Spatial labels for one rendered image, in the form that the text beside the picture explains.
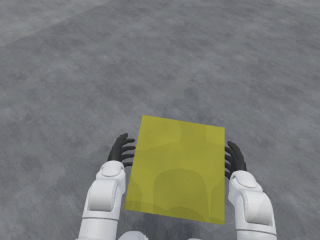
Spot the left robot hand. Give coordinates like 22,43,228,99
107,133,136,167

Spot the carton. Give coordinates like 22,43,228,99
124,115,225,225

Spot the right robot forearm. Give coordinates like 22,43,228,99
228,170,277,240

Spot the right robot hand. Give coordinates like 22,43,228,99
224,141,247,180

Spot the left robot forearm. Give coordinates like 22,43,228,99
75,160,126,240

